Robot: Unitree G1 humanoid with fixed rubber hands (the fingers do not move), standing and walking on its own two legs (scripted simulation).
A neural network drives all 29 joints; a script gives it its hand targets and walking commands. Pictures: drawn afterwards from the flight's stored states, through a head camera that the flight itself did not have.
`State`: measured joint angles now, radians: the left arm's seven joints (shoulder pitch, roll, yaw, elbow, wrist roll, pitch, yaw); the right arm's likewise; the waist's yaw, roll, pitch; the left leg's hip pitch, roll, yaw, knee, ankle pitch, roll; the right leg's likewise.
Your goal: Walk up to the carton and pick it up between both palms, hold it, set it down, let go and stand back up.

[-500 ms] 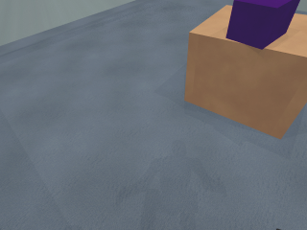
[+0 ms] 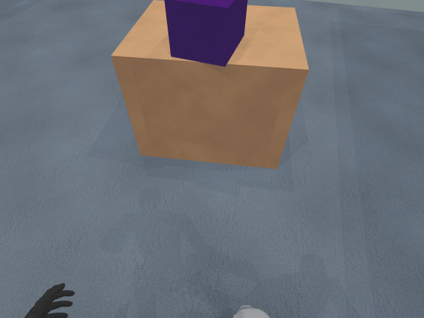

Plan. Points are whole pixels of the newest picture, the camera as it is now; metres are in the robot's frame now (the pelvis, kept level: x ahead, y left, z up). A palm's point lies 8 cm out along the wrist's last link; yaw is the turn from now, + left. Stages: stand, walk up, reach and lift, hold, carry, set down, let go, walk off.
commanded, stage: walk up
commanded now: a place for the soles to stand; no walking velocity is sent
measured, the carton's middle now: (209, 19) +1.25 -0.14 +0.02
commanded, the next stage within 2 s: none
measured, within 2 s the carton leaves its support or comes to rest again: neither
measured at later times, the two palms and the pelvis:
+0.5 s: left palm (61, 247) +0.35 +0.31 -0.11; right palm (349, 279) +0.20 -0.31 -0.10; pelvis +0.22 +0.01 -0.01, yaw -14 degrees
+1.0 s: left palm (69, 183) +0.52 +0.33 -0.10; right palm (312, 188) +0.44 -0.32 -0.11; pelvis +0.42 +0.01 -0.02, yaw -15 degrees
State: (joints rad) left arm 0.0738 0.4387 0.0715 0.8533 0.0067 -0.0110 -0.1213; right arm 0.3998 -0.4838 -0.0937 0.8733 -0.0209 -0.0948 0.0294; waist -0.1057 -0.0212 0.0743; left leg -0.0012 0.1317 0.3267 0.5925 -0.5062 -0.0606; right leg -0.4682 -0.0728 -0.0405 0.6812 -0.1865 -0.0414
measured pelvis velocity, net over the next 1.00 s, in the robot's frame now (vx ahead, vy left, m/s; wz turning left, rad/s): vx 0.42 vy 0.01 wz -0.25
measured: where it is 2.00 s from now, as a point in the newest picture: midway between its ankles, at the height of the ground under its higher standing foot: (197, 211)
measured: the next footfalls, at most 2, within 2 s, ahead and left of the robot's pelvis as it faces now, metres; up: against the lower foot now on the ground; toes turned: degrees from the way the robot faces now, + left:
left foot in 0.32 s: +0.31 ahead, +0.14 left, +0.00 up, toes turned -1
right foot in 0.58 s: +0.36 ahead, -0.13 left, +0.00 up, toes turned -18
